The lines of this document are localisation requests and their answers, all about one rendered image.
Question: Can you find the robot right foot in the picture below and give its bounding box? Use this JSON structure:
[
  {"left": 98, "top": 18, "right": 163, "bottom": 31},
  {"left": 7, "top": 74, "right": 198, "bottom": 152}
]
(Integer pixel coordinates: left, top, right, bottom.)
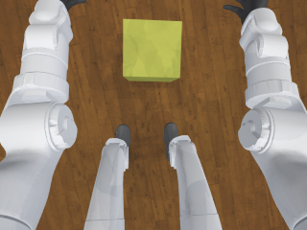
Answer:
[{"left": 164, "top": 123, "right": 178, "bottom": 162}]

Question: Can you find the left robot shin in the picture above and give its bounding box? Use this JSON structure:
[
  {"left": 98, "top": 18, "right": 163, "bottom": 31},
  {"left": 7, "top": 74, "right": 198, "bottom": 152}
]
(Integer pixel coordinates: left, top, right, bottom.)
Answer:
[{"left": 101, "top": 138, "right": 127, "bottom": 156}]

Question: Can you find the robot left forearm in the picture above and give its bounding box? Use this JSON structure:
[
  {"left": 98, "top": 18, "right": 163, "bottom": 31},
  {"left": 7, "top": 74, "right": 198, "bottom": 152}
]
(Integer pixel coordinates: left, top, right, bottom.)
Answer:
[{"left": 0, "top": 0, "right": 73, "bottom": 147}]

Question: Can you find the right robot hand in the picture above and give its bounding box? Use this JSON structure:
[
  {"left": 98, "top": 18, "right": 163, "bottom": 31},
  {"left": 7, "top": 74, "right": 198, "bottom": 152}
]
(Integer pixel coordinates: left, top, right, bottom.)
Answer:
[{"left": 223, "top": 0, "right": 269, "bottom": 25}]

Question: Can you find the carton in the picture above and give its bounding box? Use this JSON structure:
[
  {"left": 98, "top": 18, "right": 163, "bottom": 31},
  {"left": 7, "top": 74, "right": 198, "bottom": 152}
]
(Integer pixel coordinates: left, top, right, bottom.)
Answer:
[{"left": 123, "top": 18, "right": 182, "bottom": 82}]

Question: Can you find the robot right upper arm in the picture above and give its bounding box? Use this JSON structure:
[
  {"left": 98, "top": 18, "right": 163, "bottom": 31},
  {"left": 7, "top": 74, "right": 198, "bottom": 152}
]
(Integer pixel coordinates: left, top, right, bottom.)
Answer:
[{"left": 238, "top": 106, "right": 307, "bottom": 230}]

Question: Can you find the robot left upper arm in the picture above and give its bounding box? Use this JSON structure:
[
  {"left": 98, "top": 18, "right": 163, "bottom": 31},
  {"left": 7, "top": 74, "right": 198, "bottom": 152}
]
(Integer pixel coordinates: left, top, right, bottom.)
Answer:
[{"left": 0, "top": 101, "right": 78, "bottom": 230}]

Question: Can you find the robot right forearm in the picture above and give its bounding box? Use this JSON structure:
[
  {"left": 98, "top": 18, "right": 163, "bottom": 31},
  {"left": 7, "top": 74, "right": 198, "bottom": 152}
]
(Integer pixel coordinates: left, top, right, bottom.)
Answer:
[{"left": 239, "top": 8, "right": 307, "bottom": 115}]

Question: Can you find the left robot hand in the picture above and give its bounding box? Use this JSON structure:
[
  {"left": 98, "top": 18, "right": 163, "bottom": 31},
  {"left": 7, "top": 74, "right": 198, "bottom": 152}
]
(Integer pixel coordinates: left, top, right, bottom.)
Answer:
[{"left": 60, "top": 0, "right": 86, "bottom": 12}]

